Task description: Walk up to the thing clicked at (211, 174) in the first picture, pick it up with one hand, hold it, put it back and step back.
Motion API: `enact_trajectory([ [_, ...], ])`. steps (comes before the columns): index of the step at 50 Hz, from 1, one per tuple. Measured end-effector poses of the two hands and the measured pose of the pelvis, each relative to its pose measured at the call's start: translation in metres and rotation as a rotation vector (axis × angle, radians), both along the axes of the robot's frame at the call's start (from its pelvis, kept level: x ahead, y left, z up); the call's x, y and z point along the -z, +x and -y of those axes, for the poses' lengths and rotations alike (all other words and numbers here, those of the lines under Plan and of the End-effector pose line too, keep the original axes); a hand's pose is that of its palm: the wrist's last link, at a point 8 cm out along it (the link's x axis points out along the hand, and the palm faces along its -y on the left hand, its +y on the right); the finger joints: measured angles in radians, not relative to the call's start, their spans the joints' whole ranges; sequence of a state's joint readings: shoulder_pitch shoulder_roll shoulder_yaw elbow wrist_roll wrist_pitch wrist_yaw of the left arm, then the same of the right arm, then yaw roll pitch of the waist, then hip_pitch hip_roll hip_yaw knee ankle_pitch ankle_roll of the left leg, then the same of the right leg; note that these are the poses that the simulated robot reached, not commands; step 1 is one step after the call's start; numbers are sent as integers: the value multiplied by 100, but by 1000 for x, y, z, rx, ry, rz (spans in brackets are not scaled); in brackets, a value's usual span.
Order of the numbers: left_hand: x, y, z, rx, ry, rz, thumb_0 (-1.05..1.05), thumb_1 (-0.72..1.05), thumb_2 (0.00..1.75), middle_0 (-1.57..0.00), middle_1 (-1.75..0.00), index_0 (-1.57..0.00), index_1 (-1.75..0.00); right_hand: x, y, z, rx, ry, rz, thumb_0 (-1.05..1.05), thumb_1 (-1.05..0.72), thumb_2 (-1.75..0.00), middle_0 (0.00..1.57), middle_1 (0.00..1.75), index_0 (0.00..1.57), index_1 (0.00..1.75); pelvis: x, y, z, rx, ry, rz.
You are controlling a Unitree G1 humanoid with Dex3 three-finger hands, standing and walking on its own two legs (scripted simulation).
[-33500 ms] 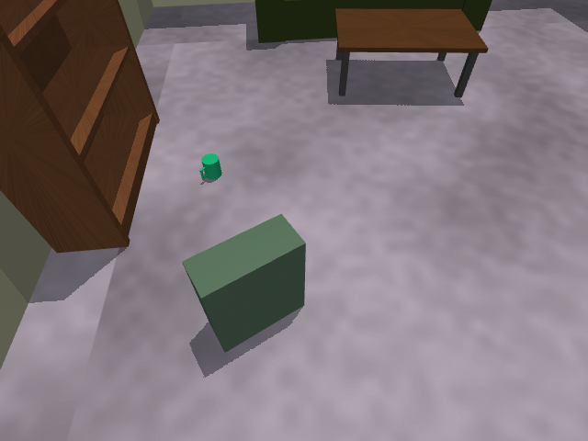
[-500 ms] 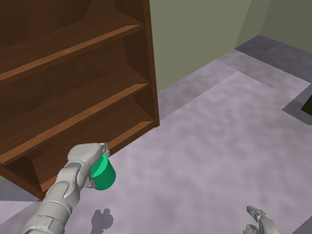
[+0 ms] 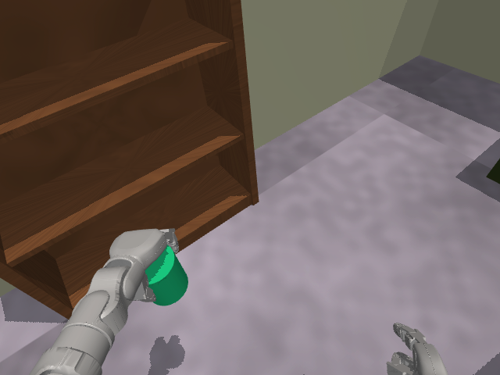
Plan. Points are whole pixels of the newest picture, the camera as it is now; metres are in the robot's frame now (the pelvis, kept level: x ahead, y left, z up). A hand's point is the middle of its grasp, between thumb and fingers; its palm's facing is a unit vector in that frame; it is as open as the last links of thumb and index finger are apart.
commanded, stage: hold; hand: left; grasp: from above
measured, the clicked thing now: (152, 274) +0.31 +0.23 -0.07
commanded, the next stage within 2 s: crouch in 0.34 s
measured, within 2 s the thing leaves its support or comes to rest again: neither
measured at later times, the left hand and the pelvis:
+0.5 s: hand (146, 260) +0.31 +0.23 -0.02, palm faces -0.42 -0.07 -0.90, open 11.0 cm; pelvis +0.01 +0.00 +0.00, yaw +0 degrees
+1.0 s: hand (163, 287) +0.32 +0.24 -0.17, palm faces -0.42 +0.03 -0.91, open 11.0 cm; pelvis -0.02 +0.00 -0.07, yaw +2 degrees
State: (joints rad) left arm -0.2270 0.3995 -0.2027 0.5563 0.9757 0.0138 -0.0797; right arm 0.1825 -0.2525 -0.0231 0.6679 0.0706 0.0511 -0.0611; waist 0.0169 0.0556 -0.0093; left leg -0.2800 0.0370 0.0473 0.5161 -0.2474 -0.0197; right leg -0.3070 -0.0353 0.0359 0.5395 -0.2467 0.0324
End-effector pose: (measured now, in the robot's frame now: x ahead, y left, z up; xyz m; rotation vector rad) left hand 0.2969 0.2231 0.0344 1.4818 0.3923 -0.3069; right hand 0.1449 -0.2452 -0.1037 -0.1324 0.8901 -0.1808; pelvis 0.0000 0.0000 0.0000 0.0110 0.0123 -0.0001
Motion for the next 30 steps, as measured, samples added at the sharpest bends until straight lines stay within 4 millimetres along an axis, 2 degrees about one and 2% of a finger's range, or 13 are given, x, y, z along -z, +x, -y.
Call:
enact_trajectory([
  [16, 3, 8, -3, -5, 3, -12, 0, -16, 74, -58, -87, -51, -83, -1, 7, 0, 10, -3, -27, 1, -92, -90, 20, 30, 20, 29, -2, 10, -1, -1, -2, -8],
  [26, -4, 19, -6, -14, 6, 13, 0, -15, 73, -57, -87, -51, -83, 0, 7, 0, 21, 1, -41, 1, -91, -90, 20, 30, 20, 29, -3, 15, -2, 0, -3, -7],
  [30, 2, 18, -5, -11, 7, 1, 1, -14, 72, -56, -88, -50, -83, -1, 6, 0, 27, 3, -41, 1, -91, -90, 20, 30, 20, 30, -3, 16, -3, -1, -3, -11],
])
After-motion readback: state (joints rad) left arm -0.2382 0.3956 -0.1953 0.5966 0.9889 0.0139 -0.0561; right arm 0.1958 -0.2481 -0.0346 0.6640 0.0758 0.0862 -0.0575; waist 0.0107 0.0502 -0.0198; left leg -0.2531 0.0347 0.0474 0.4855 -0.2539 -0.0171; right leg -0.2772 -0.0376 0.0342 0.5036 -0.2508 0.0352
